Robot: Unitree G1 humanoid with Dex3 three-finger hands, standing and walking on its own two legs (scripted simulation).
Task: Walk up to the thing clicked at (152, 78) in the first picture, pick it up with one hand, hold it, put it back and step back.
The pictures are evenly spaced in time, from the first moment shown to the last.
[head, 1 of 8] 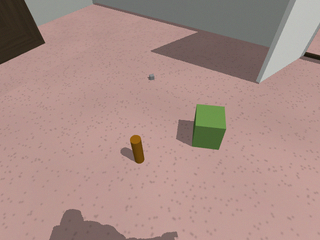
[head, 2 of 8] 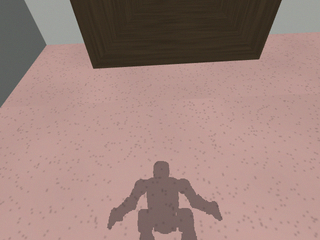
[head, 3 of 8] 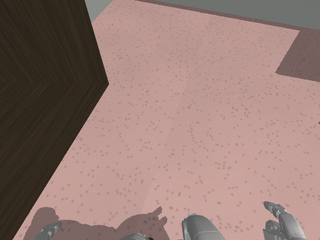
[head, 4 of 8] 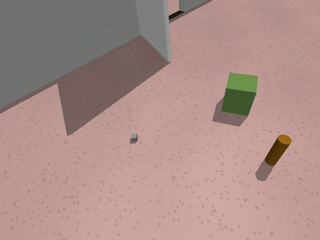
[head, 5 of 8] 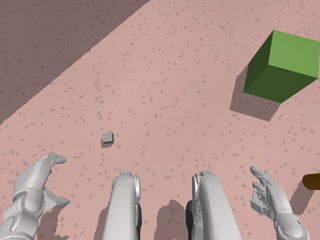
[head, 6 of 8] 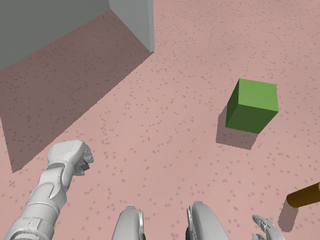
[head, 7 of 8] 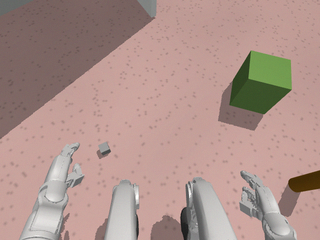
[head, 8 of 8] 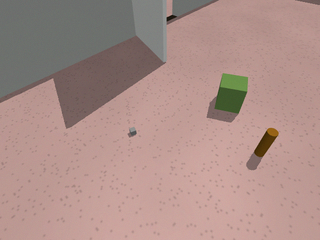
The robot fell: no
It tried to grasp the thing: yes
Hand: left
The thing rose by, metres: 0.69
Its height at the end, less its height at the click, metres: +0.00
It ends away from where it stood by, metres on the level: 0.01
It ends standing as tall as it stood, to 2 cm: yes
